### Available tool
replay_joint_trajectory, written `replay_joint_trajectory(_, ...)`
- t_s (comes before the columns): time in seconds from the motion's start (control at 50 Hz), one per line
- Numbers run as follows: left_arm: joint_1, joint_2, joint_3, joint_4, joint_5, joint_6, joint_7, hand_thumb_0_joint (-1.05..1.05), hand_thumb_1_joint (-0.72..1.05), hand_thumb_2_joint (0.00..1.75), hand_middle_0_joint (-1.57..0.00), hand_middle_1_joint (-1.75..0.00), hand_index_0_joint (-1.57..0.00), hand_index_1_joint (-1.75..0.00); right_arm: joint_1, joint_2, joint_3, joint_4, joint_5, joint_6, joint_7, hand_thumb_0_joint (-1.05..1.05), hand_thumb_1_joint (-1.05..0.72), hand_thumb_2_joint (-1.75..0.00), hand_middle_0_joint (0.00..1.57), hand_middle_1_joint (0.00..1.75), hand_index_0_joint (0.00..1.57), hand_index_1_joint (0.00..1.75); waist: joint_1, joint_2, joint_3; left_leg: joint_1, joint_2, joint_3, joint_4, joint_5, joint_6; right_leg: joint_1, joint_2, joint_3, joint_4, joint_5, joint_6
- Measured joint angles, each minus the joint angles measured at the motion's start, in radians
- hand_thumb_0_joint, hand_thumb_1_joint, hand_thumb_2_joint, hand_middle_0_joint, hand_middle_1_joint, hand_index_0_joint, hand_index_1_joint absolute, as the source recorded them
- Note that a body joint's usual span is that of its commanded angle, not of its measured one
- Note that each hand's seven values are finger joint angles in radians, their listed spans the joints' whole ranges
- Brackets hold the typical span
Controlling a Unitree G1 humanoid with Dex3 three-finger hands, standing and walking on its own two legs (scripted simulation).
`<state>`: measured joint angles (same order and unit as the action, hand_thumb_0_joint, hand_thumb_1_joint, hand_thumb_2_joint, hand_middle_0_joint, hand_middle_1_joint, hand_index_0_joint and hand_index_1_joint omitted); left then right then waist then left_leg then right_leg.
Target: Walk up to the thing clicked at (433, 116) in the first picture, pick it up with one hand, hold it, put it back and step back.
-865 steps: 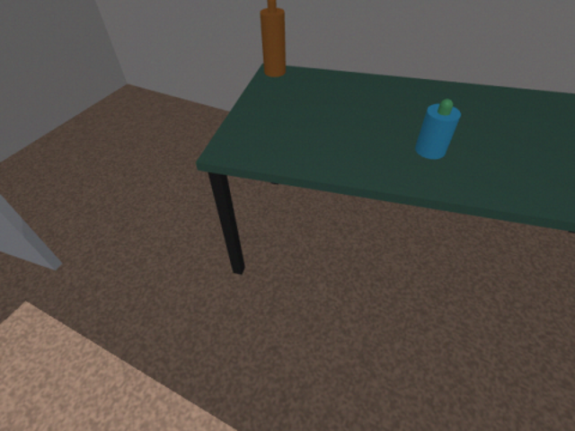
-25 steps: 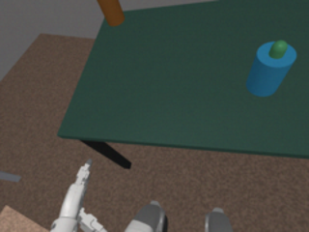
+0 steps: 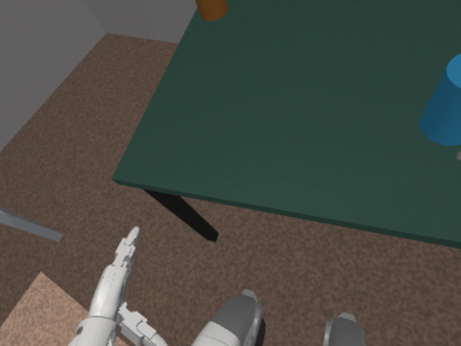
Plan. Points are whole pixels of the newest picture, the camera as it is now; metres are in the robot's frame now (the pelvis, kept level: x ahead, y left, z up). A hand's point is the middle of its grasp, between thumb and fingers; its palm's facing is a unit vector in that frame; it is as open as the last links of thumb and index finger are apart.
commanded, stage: close in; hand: right
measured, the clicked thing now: out of the picture +0.56 -0.23 +0.03
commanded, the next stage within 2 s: rest palm in 0.14 s
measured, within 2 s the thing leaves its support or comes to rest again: leaves its support in 1.52 s
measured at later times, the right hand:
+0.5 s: hand out of the picture +0.53 -0.23 +0.03, palm faces +0.23 +0.97 +0.01, open 16.9 cm
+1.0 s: hand (459, 98) +0.55 -0.22 +0.04, palm faces +0.24 +0.97 +0.00, open 13.0 cm
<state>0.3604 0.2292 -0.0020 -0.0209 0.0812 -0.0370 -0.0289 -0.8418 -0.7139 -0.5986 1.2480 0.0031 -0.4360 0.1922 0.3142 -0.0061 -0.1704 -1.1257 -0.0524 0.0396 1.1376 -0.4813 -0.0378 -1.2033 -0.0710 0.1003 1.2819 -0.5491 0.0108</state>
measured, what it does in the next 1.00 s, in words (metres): stands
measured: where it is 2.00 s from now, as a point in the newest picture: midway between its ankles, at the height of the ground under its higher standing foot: outside the picture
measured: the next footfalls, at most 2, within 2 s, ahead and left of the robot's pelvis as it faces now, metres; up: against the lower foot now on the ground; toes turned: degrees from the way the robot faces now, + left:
none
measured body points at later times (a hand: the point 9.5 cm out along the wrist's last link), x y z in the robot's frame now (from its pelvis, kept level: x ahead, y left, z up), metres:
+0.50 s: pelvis +0.00 +0.01 +0.00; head +0.15 -0.05 +0.42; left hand +0.16 +0.27 +0.02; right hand +0.51 -0.28 +0.03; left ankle +0.03 +0.15 -0.63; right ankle +0.02 -0.11 -0.63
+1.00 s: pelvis +0.00 +0.01 +0.00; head +0.15 -0.05 +0.41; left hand +0.15 +0.28 +0.02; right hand +0.53 -0.27 +0.04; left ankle +0.03 +0.15 -0.63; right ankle +0.02 -0.11 -0.63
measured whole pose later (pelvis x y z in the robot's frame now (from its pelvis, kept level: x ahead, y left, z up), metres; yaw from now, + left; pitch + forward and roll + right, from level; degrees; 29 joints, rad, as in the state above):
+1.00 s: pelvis +0.00 +0.01 +0.00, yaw +0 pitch +28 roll +6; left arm 0.36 0.25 0.03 -0.07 0.09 0.03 -0.04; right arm -0.95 -0.64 -0.53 1.26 -0.05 -0.41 0.03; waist 0.32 -0.02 -0.16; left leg -1.17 -0.05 0.03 1.16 -0.48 -0.03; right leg -1.23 -0.07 0.09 1.28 -0.54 0.02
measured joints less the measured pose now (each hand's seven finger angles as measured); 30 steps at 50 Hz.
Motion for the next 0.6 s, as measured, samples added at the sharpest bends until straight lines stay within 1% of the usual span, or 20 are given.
replay_joint_trajectory(0.06,0.004,0.004,0.005,-0.030,-0.001,0.020,-0.008,-0.01,-0.53,0.03,-0.07,-0.05,-0.06,-0.05,0.001,0.020,0.003,-0.001,-0.002,0.009,-0.019,-0.02,0.51,-0.03,0.06,0.04,0.05,0.04,-0.012,-0.012,0.002,-0.001,0.002,-0.007,0.005,0.000,-0.001,0.004,0.002,-0.008,-0.001,0.002,-0.002)
replay_joint_trajectory(0.14,0.013,0.019,0.015,-0.074,-0.008,0.014,-0.008,-0.01,-0.52,0.03,-0.07,-0.05,-0.07,-0.05,-0.014,0.042,0.016,0.012,0.001,0.000,-0.040,-0.02,0.49,-0.03,0.06,0.04,0.05,0.04,-0.022,-0.014,0.020,-0.006,0.005,-0.011,0.016,0.001,-0.003,0.004,0.004,-0.012,0.002,0.006,-0.003)
replay_joint_trajectory(0.24,0.039,0.023,0.012,-0.120,-0.012,0.014,-0.009,-0.01,-0.52,0.03,-0.07,-0.05,-0.07,-0.05,-0.022,0.065,0.016,-0.025,-0.007,-0.004,-0.064,-0.02,0.47,-0.02,0.06,0.04,0.05,0.03,-0.017,0.012,0.030,-0.019,0.008,-0.013,0.027,0.001,0.002,-0.004,0.007,-0.013,0.000,0.013,0.002)
replay_joint_trajectory(0.34,0.054,0.025,0.025,-0.095,-0.005,0.019,-0.006,-0.01,-0.54,0.04,-0.07,-0.05,-0.06,-0.06,-0.029,0.071,0.028,-0.050,-0.017,-0.002,-0.096,-0.02,0.43,-0.03,0.07,0.04,0.05,0.04,-0.006,0.021,0.029,-0.027,0.006,-0.005,0.030,-0.001,0.008,-0.013,0.006,-0.005,0.001,0.013,0.009)
replay_joint_trajectory(0.42,0.034,0.028,0.037,-0.059,0.001,0.028,0.000,-0.01,-0.56,0.06,-0.06,-0.04,-0.05,-0.06,-0.048,0.077,0.050,-0.049,-0.026,-0.006,-0.112,-0.02,0.42,-0.04,0.08,0.04,0.06,0.04,-0.007,0.016,0.026,-0.032,0.003,-0.004,0.031,-0.003,0.009,-0.019,0.002,-0.004,0.005,0.009,0.011)
replay_joint_trajectory(0.48,0.014,0.025,0.034,-0.052,0.004,0.039,0.001,-0.01,-0.57,0.07,-0.06,-0.04,-0.04,-0.06,-0.053,0.087,0.058,-0.039,-0.032,-0.001,-0.117,-0.02,0.42,-0.04,0.09,0.04,0.08,0.04,-0.008,0.005,0.020,-0.031,0.001,-0.007,0.028,-0.003,0.009,-0.016,0.000,-0.007,0.002,0.007,0.011)
replay_joint_trajectory(0.54,0.000,0.017,0.018,-0.053,0.003,0.041,-0.002,-0.01,-0.57,0.07,-0.06,-0.04,-0.04,-0.06,-0.058,0.090,0.052,-0.011,-0.036,-0.002,-0.116,-0.01,0.43,-0.03,0.14,0.06,0.13,0.06,-0.008,-0.007,0.014,-0.029,-0.001,-0.009,0.029,-0.006,0.008,-0.012,-0.002,-0.009,0.002,0.004,0.010)
replay_joint_trajectory(0.6,-0.005,0.008,0.004,-0.071,0.001,0.048,-0.010,-0.01,-0.56,0.06,-0.06,-0.04,-0.04,-0.06,-0.064,0.078,0.024,0.009,-0.039,-0.001,-0.120,-0.01,0.45,-0.02,0.21,0.08,0.20,0.08,-0.001,-0.014,0.016,-0.028,-0.001,-0.010,0.035,-0.010,0.007,-0.010,-0.002,-0.010,0.006,0.000,0.009)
